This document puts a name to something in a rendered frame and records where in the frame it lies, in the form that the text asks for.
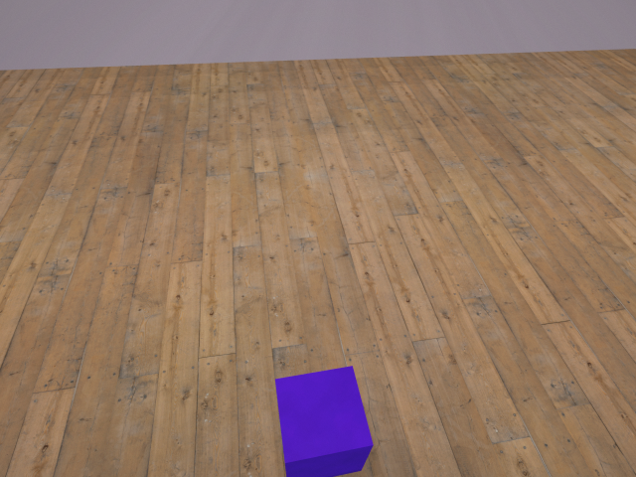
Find carton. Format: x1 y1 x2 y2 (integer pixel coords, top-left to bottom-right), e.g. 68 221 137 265
275 366 374 477

